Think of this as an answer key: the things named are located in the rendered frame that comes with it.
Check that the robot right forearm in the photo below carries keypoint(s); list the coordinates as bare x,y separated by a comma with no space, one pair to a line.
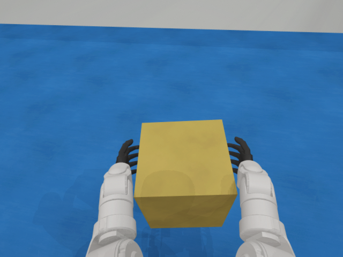
259,210

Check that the right robot hand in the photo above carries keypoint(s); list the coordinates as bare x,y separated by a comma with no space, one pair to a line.
243,155

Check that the robot right upper arm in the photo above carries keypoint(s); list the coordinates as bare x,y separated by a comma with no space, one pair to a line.
254,248

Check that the left robot hand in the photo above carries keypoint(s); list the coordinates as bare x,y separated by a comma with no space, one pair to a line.
124,157

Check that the robot left upper arm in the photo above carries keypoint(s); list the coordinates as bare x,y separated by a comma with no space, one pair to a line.
122,248

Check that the carton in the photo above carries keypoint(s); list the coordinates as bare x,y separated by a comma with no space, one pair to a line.
184,175

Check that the robot left forearm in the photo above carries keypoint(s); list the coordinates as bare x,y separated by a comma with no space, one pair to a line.
115,219

